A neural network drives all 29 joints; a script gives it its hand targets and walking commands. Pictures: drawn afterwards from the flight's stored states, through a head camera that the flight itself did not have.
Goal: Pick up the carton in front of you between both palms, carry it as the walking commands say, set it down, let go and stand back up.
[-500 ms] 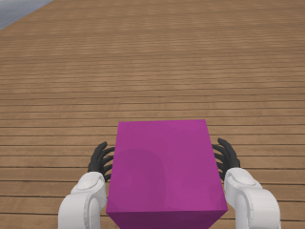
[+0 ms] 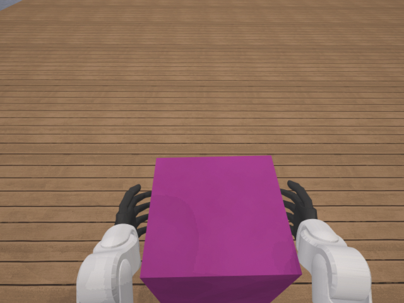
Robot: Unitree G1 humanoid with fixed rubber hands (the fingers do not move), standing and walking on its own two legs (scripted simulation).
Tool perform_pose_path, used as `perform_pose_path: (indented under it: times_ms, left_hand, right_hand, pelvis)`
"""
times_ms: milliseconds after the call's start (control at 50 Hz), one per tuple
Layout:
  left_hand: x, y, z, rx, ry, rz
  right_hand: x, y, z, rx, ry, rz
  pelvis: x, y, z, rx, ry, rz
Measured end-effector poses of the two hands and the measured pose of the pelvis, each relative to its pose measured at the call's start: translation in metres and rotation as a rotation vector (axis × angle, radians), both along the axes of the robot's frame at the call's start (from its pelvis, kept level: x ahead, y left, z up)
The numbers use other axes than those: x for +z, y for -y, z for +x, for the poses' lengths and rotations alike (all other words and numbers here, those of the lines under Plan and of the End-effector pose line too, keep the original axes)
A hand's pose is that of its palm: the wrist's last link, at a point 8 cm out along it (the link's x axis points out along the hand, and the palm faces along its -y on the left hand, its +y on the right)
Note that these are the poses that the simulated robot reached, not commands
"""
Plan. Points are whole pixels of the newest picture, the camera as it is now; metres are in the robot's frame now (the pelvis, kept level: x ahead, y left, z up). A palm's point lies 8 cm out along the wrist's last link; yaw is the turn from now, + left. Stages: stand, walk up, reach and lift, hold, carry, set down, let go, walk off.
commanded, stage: carry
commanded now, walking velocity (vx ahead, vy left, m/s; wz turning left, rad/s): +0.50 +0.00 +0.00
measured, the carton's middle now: (214, 236) +0.26 +0.00 +0.03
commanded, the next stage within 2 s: none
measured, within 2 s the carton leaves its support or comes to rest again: neither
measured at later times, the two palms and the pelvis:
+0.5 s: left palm (165, 116) +0.56 +0.11 +0.10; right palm (276, 117) +0.57 -0.19 +0.09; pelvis +0.32 -0.04 +0.00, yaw +1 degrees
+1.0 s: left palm (168, 101) +0.72 +0.12 +0.04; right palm (260, 102) +0.71 -0.18 +0.04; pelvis +0.45 -0.02 -0.02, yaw -1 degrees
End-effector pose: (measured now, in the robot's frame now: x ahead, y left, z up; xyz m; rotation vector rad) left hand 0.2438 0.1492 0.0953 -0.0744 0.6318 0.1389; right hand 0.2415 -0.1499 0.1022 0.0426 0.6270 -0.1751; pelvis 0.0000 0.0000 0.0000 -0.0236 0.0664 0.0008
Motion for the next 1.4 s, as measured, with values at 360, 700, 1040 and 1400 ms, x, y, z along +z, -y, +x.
perform_pose_path:
  times_ms: [360,700,1040,1400]
  left_hand:
    - [-0.017,0.039,0.24,0.07,-0.103,0.06]
    - [-0.015,0.011,0.419,0.019,-0.016,-0.016]
    - [-0.06,0.032,0.48,-0.063,-0.085,0.059]
    - [-0.082,0.038,0.482,-0.066,-0.023,0.087]
  right_hand:
    - [-0.035,0.039,0.261,0.071,-0.102,0.06]
    - [-0.011,0.01,0.425,0.019,-0.015,-0.016]
    - [-0.068,0.031,0.473,0.005,-0.088,-0.024]
    - [-0.089,0.038,0.479,0.043,-0.027,-0.054]
  pelvis:
    - [0.0,0.05,0.242,0.038,-0.001,0.061]
    - [-0.017,0.014,0.41,-0.012,0.013,0.043]
    - [-0.021,0.021,0.45,-0.023,-0.004,0.042]
    - [-0.02,0.031,0.429,-0.02,0.034,0.035]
